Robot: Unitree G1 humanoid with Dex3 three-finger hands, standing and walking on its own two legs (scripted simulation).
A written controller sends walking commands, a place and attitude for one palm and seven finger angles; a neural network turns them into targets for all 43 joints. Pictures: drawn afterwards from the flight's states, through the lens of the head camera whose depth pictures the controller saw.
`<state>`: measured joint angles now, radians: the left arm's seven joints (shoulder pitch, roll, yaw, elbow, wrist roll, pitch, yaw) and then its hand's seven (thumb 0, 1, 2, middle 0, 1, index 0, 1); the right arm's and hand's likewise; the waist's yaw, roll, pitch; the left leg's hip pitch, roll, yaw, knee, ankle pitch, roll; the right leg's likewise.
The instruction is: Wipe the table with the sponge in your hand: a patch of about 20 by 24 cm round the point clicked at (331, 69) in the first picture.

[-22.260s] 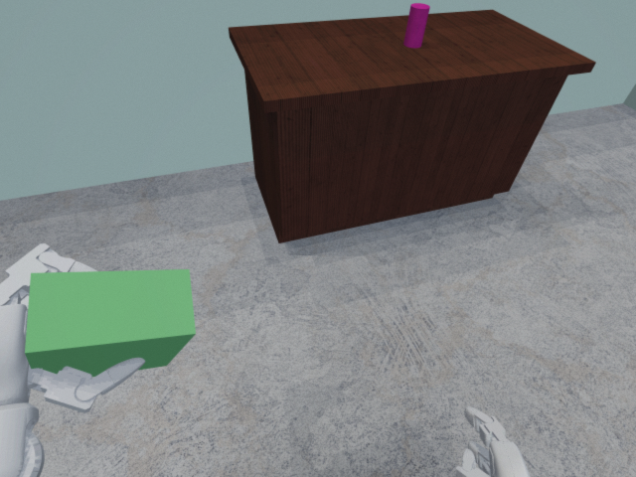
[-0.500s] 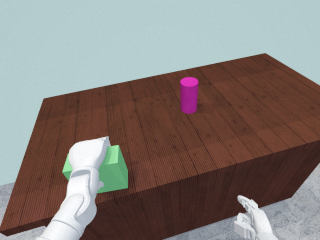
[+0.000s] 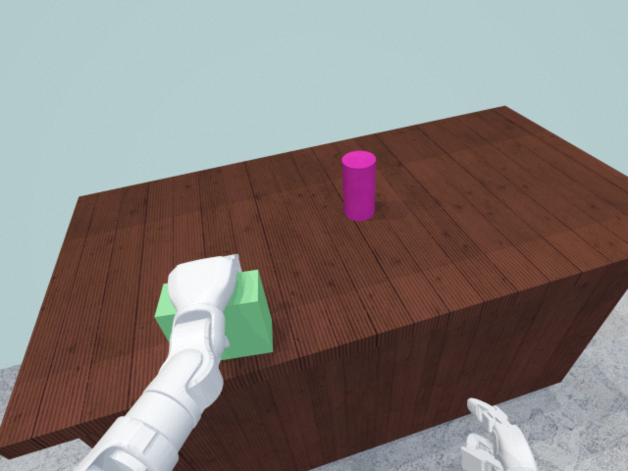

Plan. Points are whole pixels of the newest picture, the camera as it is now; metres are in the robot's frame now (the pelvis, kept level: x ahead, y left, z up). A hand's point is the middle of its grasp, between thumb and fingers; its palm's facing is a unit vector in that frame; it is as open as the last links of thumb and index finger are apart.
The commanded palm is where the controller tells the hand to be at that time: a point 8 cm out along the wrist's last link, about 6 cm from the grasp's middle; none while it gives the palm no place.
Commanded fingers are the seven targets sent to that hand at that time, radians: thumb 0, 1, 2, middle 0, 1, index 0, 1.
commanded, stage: wipe forward along the third lane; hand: left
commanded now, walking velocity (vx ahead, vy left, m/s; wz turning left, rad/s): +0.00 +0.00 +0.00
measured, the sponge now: (223, 327) +0.32 +0.19 +0.01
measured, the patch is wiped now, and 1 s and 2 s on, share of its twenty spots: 0.90 0.95 1.00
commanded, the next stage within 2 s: wipe back along the third lane in 1.52 s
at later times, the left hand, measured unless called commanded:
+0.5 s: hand (221, 280) +0.37 +0.20 +0.05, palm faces -0.05 -0.01 -1.00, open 10.2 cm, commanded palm +0.35 +0.20 +0.08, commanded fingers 0.00 0.10 1.30 -1.20 -1.60 -1.20 -1.60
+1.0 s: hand (220, 257) +0.42 +0.22 +0.05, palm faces -0.08 +0.00 -1.00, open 10.2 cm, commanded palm +0.41 +0.22 +0.09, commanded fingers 0.00 0.10 1.30 -1.20 -1.60 -1.20 -1.60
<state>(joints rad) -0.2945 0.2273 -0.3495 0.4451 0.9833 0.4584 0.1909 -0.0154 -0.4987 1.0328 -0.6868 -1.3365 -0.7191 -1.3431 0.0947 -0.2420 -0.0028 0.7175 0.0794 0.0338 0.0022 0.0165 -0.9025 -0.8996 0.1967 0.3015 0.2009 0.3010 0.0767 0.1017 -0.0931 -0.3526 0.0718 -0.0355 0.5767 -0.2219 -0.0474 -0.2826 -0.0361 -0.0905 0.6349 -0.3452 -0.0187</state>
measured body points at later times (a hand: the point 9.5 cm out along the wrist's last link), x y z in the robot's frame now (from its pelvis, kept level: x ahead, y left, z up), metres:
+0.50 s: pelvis -0.01 -0.01 -0.01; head -0.02 -0.05 +0.44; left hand +0.37 +0.19 +0.11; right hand +0.14 -0.26 -0.13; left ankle +0.05 +0.17 -0.72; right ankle +0.00 -0.11 -0.73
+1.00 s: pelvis +0.00 -0.01 -0.01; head +0.02 -0.04 +0.44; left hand +0.42 +0.21 +0.11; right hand +0.09 -0.27 -0.14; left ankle +0.05 +0.17 -0.72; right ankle +0.00 -0.11 -0.73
